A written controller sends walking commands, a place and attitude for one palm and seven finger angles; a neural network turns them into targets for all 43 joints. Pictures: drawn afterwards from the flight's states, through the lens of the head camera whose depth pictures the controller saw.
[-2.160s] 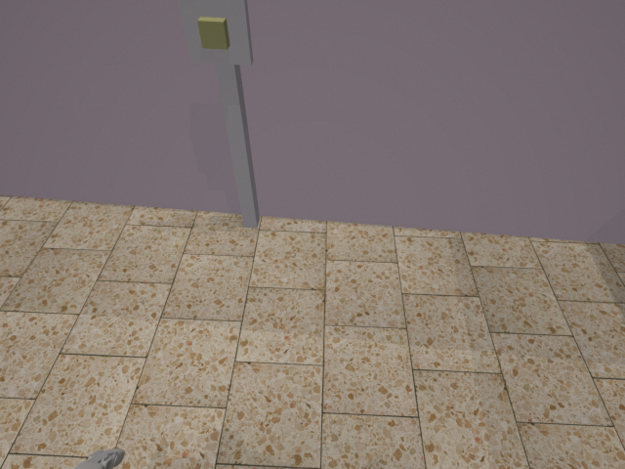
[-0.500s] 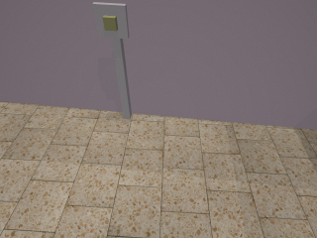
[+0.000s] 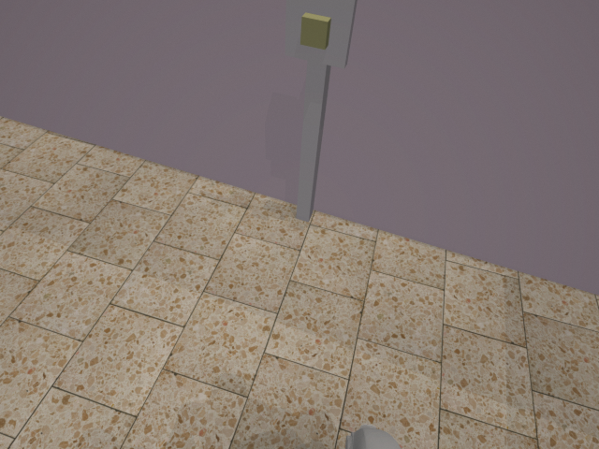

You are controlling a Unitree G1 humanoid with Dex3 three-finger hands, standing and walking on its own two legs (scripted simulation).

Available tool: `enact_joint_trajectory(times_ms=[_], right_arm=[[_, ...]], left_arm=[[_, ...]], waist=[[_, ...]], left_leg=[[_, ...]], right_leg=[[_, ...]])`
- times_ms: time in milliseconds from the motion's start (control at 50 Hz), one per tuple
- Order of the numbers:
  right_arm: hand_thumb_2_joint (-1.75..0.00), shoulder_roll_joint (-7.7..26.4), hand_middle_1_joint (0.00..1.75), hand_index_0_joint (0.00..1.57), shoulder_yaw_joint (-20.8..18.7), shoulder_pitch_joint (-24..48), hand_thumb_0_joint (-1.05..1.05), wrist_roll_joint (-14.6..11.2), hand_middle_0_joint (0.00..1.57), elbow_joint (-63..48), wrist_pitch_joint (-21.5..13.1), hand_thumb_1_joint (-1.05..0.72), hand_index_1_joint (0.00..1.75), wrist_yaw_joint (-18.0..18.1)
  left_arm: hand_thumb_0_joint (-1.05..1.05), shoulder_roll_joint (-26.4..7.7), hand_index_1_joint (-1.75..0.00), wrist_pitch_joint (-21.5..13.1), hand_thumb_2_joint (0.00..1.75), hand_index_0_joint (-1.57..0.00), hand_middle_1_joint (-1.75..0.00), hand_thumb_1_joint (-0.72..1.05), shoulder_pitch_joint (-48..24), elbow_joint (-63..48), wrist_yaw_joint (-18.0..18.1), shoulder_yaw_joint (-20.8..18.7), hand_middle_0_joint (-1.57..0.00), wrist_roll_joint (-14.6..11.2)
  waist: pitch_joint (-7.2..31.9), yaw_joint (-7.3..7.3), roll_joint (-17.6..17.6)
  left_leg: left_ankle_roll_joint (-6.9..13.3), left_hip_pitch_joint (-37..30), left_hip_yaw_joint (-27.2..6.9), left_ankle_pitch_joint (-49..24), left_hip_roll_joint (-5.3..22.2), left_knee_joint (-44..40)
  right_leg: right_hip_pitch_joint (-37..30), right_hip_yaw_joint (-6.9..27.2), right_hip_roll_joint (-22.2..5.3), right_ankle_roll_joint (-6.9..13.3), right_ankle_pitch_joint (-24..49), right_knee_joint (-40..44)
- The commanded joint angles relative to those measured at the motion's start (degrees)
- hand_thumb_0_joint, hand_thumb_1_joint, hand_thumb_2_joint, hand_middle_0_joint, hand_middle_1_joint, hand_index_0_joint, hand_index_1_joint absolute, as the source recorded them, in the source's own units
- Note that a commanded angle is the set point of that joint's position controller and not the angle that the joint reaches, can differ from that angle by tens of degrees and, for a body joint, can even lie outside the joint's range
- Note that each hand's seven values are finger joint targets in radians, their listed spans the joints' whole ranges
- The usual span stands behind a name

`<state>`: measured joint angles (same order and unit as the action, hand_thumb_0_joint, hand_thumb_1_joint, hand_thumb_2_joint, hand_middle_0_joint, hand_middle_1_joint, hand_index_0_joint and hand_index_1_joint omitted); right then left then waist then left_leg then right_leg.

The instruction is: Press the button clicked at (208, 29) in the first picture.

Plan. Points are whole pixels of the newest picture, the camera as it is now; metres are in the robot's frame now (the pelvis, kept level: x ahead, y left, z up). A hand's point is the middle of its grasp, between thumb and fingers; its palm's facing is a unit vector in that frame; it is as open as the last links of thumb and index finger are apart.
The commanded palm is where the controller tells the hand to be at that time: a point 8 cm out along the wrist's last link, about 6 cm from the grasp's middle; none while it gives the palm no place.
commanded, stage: walk to a spot facing it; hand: left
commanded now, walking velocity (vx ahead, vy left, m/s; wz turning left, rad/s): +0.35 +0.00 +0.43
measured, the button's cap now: (315, 30) +1.08 -0.02 +0.06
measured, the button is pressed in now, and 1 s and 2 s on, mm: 0 0 0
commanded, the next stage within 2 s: turn to face it in 0.42 s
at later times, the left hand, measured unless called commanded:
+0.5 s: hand (192, 438) +0.17 +0.16 -0.18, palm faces +0.30 -0.93 -0.23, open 7.3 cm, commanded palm none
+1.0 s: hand (180, 361) +0.28 +0.21 -0.18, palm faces +0.22 -0.96 -0.19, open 7.4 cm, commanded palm none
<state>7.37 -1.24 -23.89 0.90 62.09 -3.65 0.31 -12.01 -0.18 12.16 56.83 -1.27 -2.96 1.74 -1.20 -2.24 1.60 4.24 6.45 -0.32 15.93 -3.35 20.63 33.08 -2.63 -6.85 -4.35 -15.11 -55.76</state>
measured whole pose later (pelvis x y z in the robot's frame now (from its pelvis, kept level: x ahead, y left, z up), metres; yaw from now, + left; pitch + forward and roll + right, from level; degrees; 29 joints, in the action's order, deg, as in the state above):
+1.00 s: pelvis +0.29 +0.02 -0.01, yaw +8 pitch -2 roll +0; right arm 8.5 -2.6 -6.3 1.2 55.5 -0.2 0.8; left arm -9.5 4.0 15.9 56.7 -0.2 -4.1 1.6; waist -3.8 1.3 0.0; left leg 3.3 13.5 18.9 13.7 5.9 29.1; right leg 23.1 -5.9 -5.3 -2.8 -24.1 -50.0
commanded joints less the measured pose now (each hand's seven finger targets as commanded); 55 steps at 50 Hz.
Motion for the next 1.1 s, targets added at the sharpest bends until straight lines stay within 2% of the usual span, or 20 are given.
enact_joint_trajectory(times_ms=[0, 80, 140, 160, 180, 220, 260, 360, 500, 540, 560, 580, 600, 660, 700, 800, 960, 1040, 1060, 1080], right_arm=[[-0.90, 11.5, 0.30, 0.20, -3.4, -3.4, 0.00, 0.1, 0.20, -1.8, -0.9, -0.90, 0.30, 0.8], [-0.90, 11.8, 0.30, 0.20, -3.6, -3.2, 0.00, 0.5, 0.20, -1.8, -0.6, -0.90, 0.30, 1.0], [-0.90, 12.8, 0.30, 0.20, -4.0, 0.7, 0.00, 0.0, 0.20, -3.1, -0.5, -0.90, 0.30, 0.9], [-0.90, 10.2, 0.30, 0.20, -3.6, -0.2, 0.00, -0.6, 0.20, -4.5, -0.9, -0.90, 0.30, 0.3], [-0.90, 7.6, 0.30, 0.20, -3.1, -1.3, 0.00, -0.7, 0.20, -6.8, -1.2, -0.90, 0.30, 0.2], [-0.90, 8.9, 0.30, 0.20, -4.0, 5.8, 0.00, -0.2, 0.20, -8.0, -0.6, -0.90, 0.30, -0.6], [-0.90, 7.4, 0.30, 0.20, -3.5, 10.1, 0.00, 0.4, 0.20, -7.9, 1.2, -0.90, 0.30, -1.7], [-0.90, 5.6, 0.30, 0.20, -2.9, 11.2, 0.00, 0.4, 0.20, -8.6, 4.3, -0.90, 0.30, -2.8], [-0.90, 7.7, 0.30, 0.20, -2.0, 17.5, 0.00, 0.6, 0.20, -12.4, 3.9, -0.90, 0.30, -3.4], [-0.90, 10.1, 0.30, 0.20, -2.4, 9.1, 0.00, 1.0, 0.20, -10.2, 3.1, -0.90, 0.30, -2.2], [-0.90, 16.3, 0.30, 0.20, -3.6, 2.7, 0.00, 1.5, 0.20, -9.1, 2.5, -0.90, 0.30, -1.4], [-0.90, 21.9, 0.30, 0.20, -4.3, -0.8, 0.00, 0.4, 0.20, -8.3, 2.3, -0.90, 0.30, -0.6], [-0.90, 21.3, 0.30, 0.20, -3.8, 2.2, 0.00, -0.5, 0.20, -8.6, 2.5, -0.90, 0.30, 0.0], [-0.90, 12.6, 0.30, 0.20, -1.4, 14.4, 0.00, 0.0, 0.20, -9.7, 1.7, -0.90, 0.30, 1.1], [-0.90, 11.6, 0.30, 0.20, -1.0, 17.2, 0.00, -0.2, 0.20, -9.2, 1.6, -0.90, 0.30, 1.1], [-0.90, 11.9, 0.30, 0.20, -2.5, 16.7, 0.00, 0.0, 0.20, -8.7, 2.8, -0.90, 0.30, 1.2], [-0.90, 12.2, 0.30, 0.20, -4.8, 14.0, 0.00, 0.5, 0.20, -8.5, 3.3, -0.90, 0.30, 1.1], [-0.90, 12.9, 0.30, 0.20, -5.2, 14.9, 0.00, 0.4, 0.20, -9.0, 3.8, -0.90, 0.30, 0.6], [-0.90, 10.9, 0.30, 0.20, -4.9, 14.3, 0.00, 0.1, 0.20, -9.8, 4.0, -0.90, 0.30, 0.3], [-0.90, 6.5, 0.30, 0.20, -3.6, 15.6, 0.00, 0.0, 0.20, -12.8, 4.2, -0.90, 0.30, -0.1]], left_arm=[[0.00, -2.8, -0.30, -1.8, 0.90, -0.20, -0.30, 0.90, -9.2, -7.6, 0.0, -1.1, -0.20, -0.5], [0.00, -2.6, -0.30, -2.5, 0.90, -0.20, -0.30, 0.90, -11.8, -8.9, 0.0, -1.2, -0.20, -0.6], [0.00, -5.8, -0.30, -3.6, 0.90, -0.20, -0.30, 0.90, 2.8, -5.2, 0.4, -2.3, -0.20, -0.4], [0.00, -11.8, -0.30, -4.5, 0.90, -0.20, -0.30, 0.90, 11.8, -3.2, 1.3, -3.7, -0.20, 0.2], [0.00, -17.4, -0.30, -4.4, 0.90, -0.20, -0.30, 0.90, 18.6, -2.1, 1.8, -4.8, -0.20, 0.0], [0.00, -12.8, -0.30, -3.8, 0.90, -0.20, -0.30, 0.90, 10.5, -3.5, 2.1, -3.8, -0.20, -0.4], [0.00, -6.5, -0.30, -4.4, 0.90, -0.20, -0.30, 0.90, 4.9, -3.9, 2.3, -1.7, -0.20, -0.1], [0.00, -5.5, -0.30, -4.4, 0.90, -0.20, -0.30, 0.90, 3.5, -3.4, 2.7, -0.6, -0.20, -0.1], [0.00, -11.0, -0.30, -2.8, 0.90, -0.20, -0.30, 0.90, 6.7, -3.2, 2.7, -1.8, -0.20, -0.1], [0.00, -10.5, -0.30, -2.5, 0.90, -0.20, -0.30, 0.90, 7.7, -2.7, 2.9, -1.5, -0.20, -0.4], [0.00, -8.2, -0.30, -2.1, 0.90, -0.20, -0.30, 0.90, 9.5, -3.3, 2.7, -0.9, -0.20, -1.3], [0.00, -4.9, -0.30, -1.8, 0.90, -0.20, -0.30, 0.90, 12.3, -3.9, 2.7, 0.1, -0.20, -1.8], [0.00, -5.8, -0.30, -0.9, 0.90, -0.20, -0.30, 0.90, 11.9, -3.0, 3.5, 0.1, -0.20, -1.5], [0.00, -3.7, -0.30, 0.5, 0.90, -0.20, -0.30, 0.90, 10.3, 1.3, 3.2, 0.5, -0.20, -0.9], [0.00, -3.1, -0.30, 1.8, 0.90, -0.20, -0.30, 0.90, 12.9, 2.4, 2.6, 0.3, -0.20, -0.9], [0.00, -2.5, -0.30, 3.6, 0.90, -0.20, -0.30, 0.90, 10.7, 0.4, 1.9, -1.3, -0.20, -0.4], [0.00, -1.3, -0.30, 3.1, 0.90, -0.20, -0.30, 0.90, 3.7, -5.3, 1.0, -2.5, -0.20, -0.2], [0.00, -2.7, -0.30, 2.1, 0.90, -0.20, -0.30, 0.90, 7.1, -5.6, 1.0, -2.9, -0.20, -0.1], [0.00, -6.3, -0.30, 1.5, 0.90, -0.20, -0.30, 0.90, 8.7, -5.5, 1.4, -3.3, -0.20, 0.2], [0.00, -12.8, -0.30, 0.7, 0.90, -0.20, -0.30, 0.90, 9.3, -6.0, 2.1, -4.3, -0.20, 0.5]], waist=[[-4.2, -1.11, -7.2], [-3.7, -1.56, -8.5], [2.8, 6.09, -4.9], [9.6, 9.25, 5.1], [16.6, 9.57, 15.6], [6.5, 7.97, 8.0], [-1.9, 4.57, 4.3], [-3.1, 0.54, 7.2], [0.3, 2.28, 6.7], [5.5, -1.61, 3.4], [13.0, -3.73, -8.9], [19.4, -3.52, -19.9], [18.0, -2.60, -9.4], [4.1, 1.69, -8.1], [2.1, 3.63, -10.0], [-0.1, 3.15, -6.4], [1.0, 1.17, -9.3], [2.9, 4.05, -7.3], [2.9, 5.20, 2.7], [1.5, 6.07, 18.6]], left_leg=[[7.8, -3.1, -13.6, -13.5, 15.6, -8.0], [6.3, -3.6, -13.7, -23.7, 14.6, -3.3], [2.3, 4.7, -10.4, -31.5, 11.0, 13.7], [-0.9, 18.6, -5.7, -17.6, 5.9, 31.1], [-3.2, 30.0, -1.1, 16.6, -1.1, 48.9], [-2.1, 32.8, -2.3, 10.8, 6.2, 58.5], [-3.3, 31.1, -1.9, 3.9, 9.7, 56.1], [-5.9, 27.3, 2.9, -1.2, 9.7, 43.5], [-4.1, 16.8, 10.2, -3.9, 5.3, 20.0], [-2.7, 0.1, 9.4, -12.4, 4.3, 9.3], [1.5, -15.4, -2.7, -35.1, 15.9, 8.3], [10.1, -20.4, -17.8, -58.7, 30.7, 6.1], [10.9, -15.4, -13.7, -53.4, 32.0, 4.7], [4.9, 2.2, -2.9, -32.5, 24.3, -1.7], [3.5, 7.2, 2.9, -25.0, 21.8, -4.2], [5.0, 6.6, 4.0, -9.8, 24.2, -6.8], [4.5, 2.6, 7.2, -9.8, 27.3, -2.8], [-0.5, 5.9, 13.2, -10.6, 25.1, 9.2], [-4.4, 12.2, 16.5, -2.5, 20.5, 20.9], [-7.8, 27.8, 15.2, 18.9, 11.7, 34.8]], right_leg=[[5.0, -0.4, -0.1, -0.6, 1.1, 9.0], [-2.2, -2.3, 2.9, 0.8, 1.0, 17.9], [-27.7, -2.7, 4.6, 3.0, 6.8, 27.7], [-45.9, 11.1, -8.9, 7.5, 5.4, 30.3], [-53.8, 32.3, -24.9, 13.1, 10.8, 36.4], [-38.7, 26.9, -22.8, 13.2, -4.7, 40.3], [-25.3, 11.7, -18.0, 10.2, 2.1, 41.4], [-20.0, -6.4, -12.9, 8.2, 22.3, 40.7], [-27.6, -11.4, -12.9, 6.9, 37.1, 30.5], [-23.5, -11.5, -11.2, 5.2, 37.9, 16.2], [-13.0, -12.4, -4.2, 2.1, 15.9, 1.8], [-5.8, -7.0, 2.5, 1.0, -24.9, -13.7], [-6.0, -0.3, 1.4, 2.2, -24.2, -17.5], [-7.2, 2.7, -1.3, 1.3, -13.2, -12.4], [-11.1, 1.6, -0.5, 1.3, -10.3, -8.1], [-7.2, -0.5, 0.6, 1.0, -9.2, -5.5], [-9.5, -2.8, 1.7, 1.9, -9.8, 8.7], [-19.5, -4.4, 3.7, 3.4, 1.5, 23.8], [-24.3, 4.6, -1.8, 6.0, 8.9, 32.6], [-28.2, 25.3, -15.4, 12.5, 23.9, 38.2]])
